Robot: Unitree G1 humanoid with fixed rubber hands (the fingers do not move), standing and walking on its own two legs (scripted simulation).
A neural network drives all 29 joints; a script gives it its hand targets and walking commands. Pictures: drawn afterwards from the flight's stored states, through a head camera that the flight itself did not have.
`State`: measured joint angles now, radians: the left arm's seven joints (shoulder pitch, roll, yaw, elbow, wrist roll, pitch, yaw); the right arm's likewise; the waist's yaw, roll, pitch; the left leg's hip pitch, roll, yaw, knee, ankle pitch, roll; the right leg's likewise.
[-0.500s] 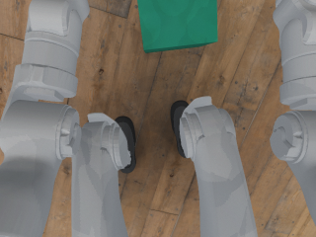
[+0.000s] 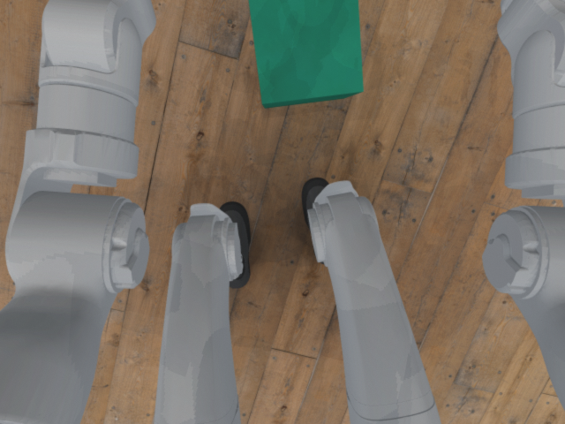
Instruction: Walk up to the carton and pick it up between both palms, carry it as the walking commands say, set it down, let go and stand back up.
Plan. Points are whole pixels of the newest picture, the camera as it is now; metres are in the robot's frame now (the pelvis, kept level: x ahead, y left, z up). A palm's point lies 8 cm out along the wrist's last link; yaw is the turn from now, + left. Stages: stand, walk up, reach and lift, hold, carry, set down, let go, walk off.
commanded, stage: set down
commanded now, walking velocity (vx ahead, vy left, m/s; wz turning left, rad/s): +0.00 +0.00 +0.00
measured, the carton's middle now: (300, 23) +0.58 -0.10 -0.47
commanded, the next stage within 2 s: let go in 0.46 s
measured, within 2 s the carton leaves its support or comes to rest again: neither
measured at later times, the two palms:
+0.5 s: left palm out of the picture +0.57 +0.08 -0.01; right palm out of the picture +0.52 -0.26 -0.01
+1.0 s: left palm out of the picture +0.42 +0.14 +0.07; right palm out of the picture +0.37 -0.27 +0.09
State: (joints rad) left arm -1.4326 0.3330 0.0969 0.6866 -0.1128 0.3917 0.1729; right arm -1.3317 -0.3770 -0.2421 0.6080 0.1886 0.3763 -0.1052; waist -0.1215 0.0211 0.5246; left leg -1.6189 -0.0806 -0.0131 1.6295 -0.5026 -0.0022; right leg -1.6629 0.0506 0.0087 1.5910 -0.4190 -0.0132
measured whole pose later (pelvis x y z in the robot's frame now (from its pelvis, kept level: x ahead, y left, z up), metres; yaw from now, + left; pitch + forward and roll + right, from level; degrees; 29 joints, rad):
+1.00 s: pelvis +0.08 -0.02 +0.18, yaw -1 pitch +16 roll +2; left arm -0.39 0.08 0.15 0.47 0.11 0.18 0.13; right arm -0.31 -0.23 -0.11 0.41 0.00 0.15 0.07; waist -0.09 -0.02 0.24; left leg -0.76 -0.06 -0.06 0.79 -0.32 -0.02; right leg -0.82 0.06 0.04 0.80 -0.26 -0.04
